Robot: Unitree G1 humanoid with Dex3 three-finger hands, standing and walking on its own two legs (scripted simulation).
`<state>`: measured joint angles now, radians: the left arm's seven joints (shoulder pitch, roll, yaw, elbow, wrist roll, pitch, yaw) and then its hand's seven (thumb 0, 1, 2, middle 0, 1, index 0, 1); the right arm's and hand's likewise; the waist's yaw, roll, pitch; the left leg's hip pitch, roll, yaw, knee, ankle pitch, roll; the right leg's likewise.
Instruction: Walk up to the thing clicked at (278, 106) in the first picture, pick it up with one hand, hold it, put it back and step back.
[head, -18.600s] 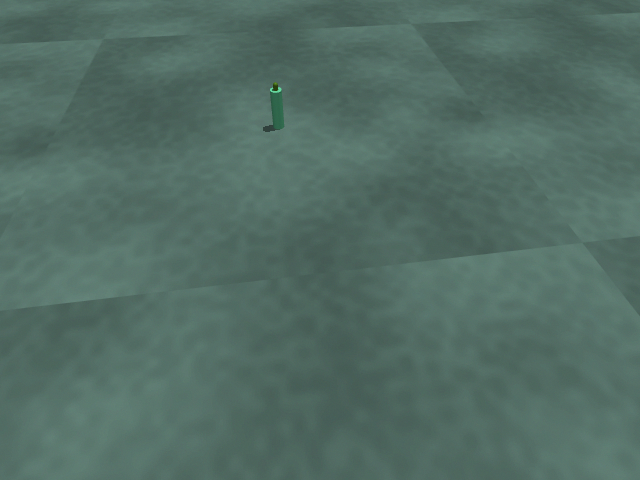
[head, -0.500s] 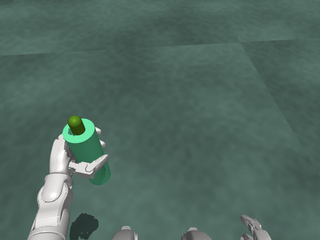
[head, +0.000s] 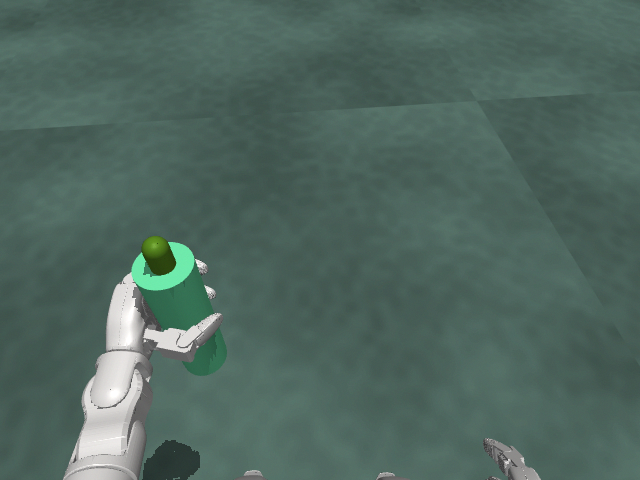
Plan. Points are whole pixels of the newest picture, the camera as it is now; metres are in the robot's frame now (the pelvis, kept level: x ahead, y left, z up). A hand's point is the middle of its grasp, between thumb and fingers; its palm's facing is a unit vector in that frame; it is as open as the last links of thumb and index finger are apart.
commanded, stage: hold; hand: left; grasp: from the side
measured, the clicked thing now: (184, 309) +0.33 +0.17 +0.03
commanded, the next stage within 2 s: none
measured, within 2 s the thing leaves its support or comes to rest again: neither
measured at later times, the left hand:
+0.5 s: hand (180, 307) +0.32 +0.17 +0.05, palm faces +0.04 -1.00 -0.03, open 8.8 cm
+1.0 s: hand (181, 310) +0.31 +0.17 +0.05, palm faces +0.03 -1.00 -0.04, open 8.8 cm
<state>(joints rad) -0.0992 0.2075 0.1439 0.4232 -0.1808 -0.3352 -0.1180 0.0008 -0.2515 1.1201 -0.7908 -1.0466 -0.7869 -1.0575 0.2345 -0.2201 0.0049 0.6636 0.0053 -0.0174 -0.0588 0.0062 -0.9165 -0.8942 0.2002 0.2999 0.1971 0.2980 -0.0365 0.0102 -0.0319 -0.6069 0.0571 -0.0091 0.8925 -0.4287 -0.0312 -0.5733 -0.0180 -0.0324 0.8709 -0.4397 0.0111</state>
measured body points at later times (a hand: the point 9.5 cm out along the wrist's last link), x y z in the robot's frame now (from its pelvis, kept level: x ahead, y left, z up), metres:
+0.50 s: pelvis -0.01 +0.00 +0.01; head +0.04 +0.01 +0.46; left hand +0.31 +0.22 +0.05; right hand +0.12 -0.24 -0.10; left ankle +0.01 +0.14 -0.69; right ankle +0.00 -0.13 -0.69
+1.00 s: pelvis -0.01 +0.00 +0.01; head +0.03 +0.00 +0.46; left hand +0.31 +0.22 +0.06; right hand +0.11 -0.25 -0.10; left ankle +0.01 +0.14 -0.69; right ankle +0.00 -0.13 -0.69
